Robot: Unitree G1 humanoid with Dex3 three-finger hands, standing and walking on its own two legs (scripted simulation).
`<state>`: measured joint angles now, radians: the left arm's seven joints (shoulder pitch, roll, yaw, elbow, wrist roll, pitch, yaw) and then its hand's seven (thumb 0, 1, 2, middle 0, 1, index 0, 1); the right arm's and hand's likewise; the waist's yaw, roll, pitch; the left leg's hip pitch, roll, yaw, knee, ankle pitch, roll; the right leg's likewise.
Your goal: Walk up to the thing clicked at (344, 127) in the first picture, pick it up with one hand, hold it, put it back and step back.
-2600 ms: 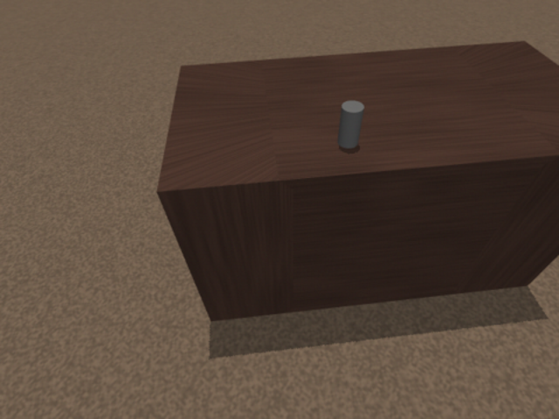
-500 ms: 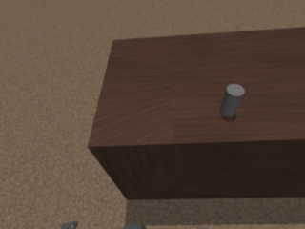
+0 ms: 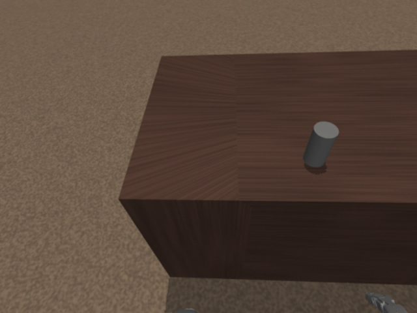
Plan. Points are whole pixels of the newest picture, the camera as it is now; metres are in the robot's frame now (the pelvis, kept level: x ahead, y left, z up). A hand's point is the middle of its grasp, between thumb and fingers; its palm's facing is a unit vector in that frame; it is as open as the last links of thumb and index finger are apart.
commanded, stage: walk up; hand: right
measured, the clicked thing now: (319, 145) +0.49 -0.21 +0.00
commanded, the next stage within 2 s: stand in 1.22 s
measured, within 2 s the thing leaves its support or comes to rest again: neither
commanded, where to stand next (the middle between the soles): +0.06 +0.01 m, yaw +0 degrees
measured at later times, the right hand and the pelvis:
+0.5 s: hand out of the picture +0.07 -0.23 -0.13, palm faces -0.04 +0.94 -0.33, open 7.4 cm; pelvis -0.01 +0.02 +0.02, yaw +1 degrees
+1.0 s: hand out of the picture +0.11 -0.23 -0.13, palm faces -0.03 +0.95 -0.32, open 7.4 cm; pelvis +0.01 +0.01 +0.03, yaw +2 degrees
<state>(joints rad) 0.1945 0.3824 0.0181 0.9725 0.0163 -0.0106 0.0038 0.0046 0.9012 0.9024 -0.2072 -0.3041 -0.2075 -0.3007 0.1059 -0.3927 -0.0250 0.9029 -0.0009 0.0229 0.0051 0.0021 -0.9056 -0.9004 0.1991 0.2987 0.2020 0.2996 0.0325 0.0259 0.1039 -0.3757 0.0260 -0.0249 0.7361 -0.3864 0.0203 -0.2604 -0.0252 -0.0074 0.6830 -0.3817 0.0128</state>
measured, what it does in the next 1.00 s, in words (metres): stands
